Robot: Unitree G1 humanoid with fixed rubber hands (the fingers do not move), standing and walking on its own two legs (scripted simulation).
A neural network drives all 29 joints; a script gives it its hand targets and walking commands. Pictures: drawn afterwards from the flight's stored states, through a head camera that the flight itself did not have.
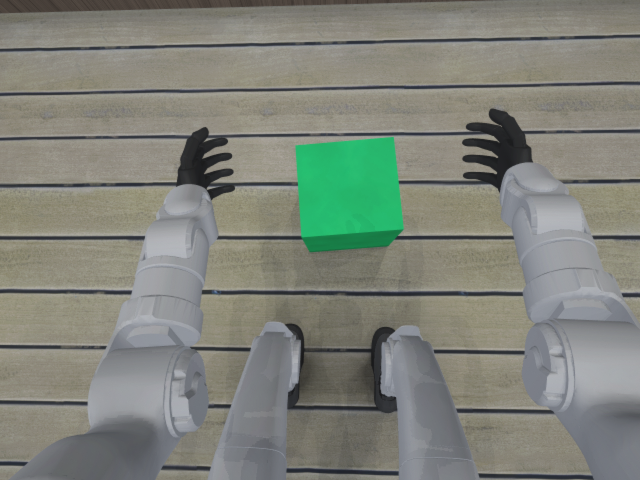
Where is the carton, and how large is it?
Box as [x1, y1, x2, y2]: [295, 137, 403, 251]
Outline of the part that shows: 393,137 295,145 301,237 309,251 388,245 403,229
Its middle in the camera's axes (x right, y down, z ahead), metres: +0.06 -0.09 +0.94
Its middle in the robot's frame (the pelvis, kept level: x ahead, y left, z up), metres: +0.53 +0.00 -0.54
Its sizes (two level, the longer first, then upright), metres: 0.210 0.200 0.250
